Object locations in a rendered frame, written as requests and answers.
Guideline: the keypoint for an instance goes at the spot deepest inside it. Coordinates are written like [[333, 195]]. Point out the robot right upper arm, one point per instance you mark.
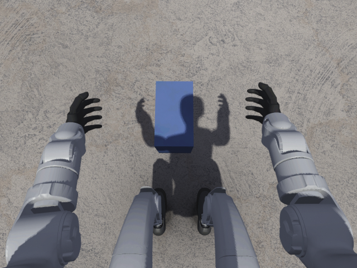
[[318, 234]]

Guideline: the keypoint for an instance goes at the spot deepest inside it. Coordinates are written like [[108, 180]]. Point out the left robot shin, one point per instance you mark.
[[149, 189]]

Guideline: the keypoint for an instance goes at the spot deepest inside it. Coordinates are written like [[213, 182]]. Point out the robot left hand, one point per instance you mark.
[[77, 112]]

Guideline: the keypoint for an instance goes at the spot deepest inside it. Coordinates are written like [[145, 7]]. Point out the robot left forearm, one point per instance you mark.
[[54, 188]]

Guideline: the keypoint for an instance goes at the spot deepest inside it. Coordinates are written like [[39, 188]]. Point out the robot right hand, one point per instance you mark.
[[269, 102]]

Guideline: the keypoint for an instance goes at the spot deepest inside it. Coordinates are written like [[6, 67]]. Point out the left robot foot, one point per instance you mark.
[[160, 229]]

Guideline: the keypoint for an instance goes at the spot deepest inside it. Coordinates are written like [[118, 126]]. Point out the robot left upper arm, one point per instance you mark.
[[44, 240]]

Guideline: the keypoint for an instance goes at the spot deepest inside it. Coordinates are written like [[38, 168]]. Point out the robot right forearm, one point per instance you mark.
[[298, 179]]

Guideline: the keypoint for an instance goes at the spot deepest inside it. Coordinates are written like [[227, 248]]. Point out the carton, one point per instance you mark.
[[174, 117]]

